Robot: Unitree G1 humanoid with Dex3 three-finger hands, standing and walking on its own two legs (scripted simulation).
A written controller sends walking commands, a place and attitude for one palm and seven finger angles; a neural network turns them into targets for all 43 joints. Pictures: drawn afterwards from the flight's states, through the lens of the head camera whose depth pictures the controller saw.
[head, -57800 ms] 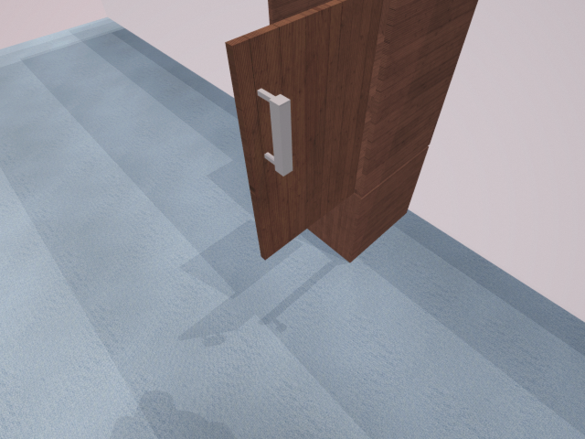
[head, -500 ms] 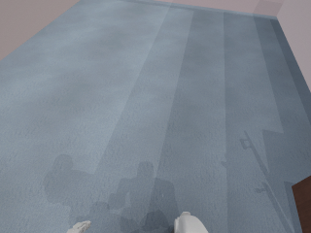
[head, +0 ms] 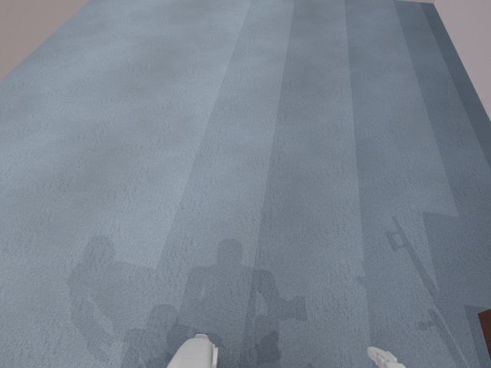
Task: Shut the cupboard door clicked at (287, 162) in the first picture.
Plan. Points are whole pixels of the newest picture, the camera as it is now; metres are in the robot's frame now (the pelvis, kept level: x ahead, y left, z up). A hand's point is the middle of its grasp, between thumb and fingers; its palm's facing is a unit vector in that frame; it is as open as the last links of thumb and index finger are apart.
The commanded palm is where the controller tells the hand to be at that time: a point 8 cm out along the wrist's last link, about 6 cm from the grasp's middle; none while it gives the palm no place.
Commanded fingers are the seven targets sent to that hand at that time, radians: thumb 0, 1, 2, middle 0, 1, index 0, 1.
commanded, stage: turn to face it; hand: left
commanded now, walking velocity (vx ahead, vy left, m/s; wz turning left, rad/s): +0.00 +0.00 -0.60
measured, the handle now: out of the picture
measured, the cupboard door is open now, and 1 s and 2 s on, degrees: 21 21 21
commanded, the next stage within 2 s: none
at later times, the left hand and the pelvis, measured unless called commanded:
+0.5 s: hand (148, 317) +0.21 +0.21 -0.15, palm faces -0.30 -0.91 -0.30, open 7.4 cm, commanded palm none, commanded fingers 0.00 0.90 0.90 -0.20 -0.30 -0.20 -0.30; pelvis +0.04 +0.03 +0.00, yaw -20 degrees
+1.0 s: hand (184, 308) +0.24 +0.15 -0.18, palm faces -0.53 -0.83 -0.18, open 7.4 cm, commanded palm none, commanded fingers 0.00 0.90 0.90 -0.20 -0.30 -0.20 -0.30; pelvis +0.06 +0.04 -0.01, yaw -36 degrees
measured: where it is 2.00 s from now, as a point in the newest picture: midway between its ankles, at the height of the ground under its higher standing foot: outside the picture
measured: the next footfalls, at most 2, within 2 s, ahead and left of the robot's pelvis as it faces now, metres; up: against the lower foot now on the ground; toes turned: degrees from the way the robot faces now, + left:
left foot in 0.08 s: +0.13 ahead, +0.14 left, +0.00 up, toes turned -1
right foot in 0.54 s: +0.02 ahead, -0.10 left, +0.00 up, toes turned -26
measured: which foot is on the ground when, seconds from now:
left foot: up 0.00-0.06, down 0.08-0.54, up 0.56-0.92, down 0.94-1.00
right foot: down 0.00-0.08, up 0.10-0.52, down 0.54-0.94, up 0.96-1.00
